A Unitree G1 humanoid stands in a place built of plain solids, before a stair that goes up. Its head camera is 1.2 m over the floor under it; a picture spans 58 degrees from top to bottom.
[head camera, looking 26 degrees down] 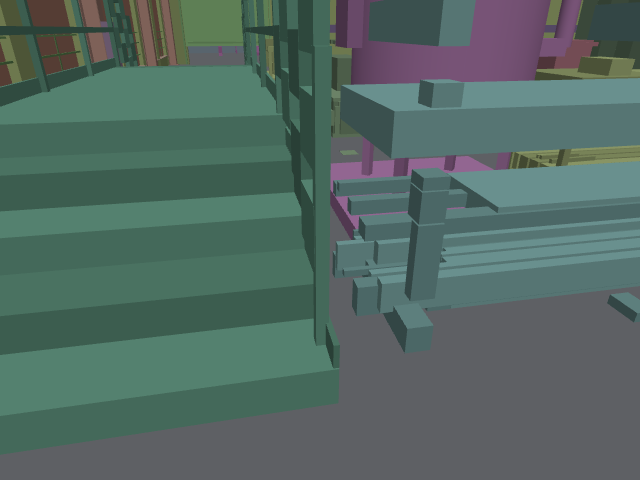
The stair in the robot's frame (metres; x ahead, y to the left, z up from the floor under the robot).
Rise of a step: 0.16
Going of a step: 0.30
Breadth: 1.60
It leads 11 degrees to the left of straight ahead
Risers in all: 5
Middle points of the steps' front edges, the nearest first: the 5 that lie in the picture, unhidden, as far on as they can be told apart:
0.98 0.72 0.16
1.27 0.77 0.32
1.57 0.83 0.48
1.86 0.89 0.64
2.16 0.95 0.80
